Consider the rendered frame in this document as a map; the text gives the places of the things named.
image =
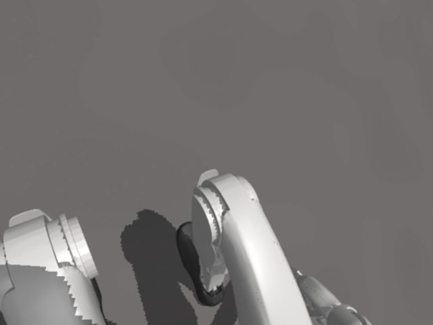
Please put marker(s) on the right robot hand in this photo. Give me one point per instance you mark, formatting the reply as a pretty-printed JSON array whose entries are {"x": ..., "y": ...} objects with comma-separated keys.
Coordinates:
[{"x": 316, "y": 295}]

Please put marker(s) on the right robot arm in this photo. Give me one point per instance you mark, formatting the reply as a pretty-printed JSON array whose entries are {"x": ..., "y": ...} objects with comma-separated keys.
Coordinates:
[{"x": 346, "y": 315}]

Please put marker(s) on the left robot foot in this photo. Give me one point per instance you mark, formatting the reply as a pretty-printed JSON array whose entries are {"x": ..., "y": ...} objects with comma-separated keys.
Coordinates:
[{"x": 97, "y": 291}]

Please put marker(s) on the right robot foot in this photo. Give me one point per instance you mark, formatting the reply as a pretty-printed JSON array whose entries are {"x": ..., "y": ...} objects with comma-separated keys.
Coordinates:
[{"x": 190, "y": 260}]

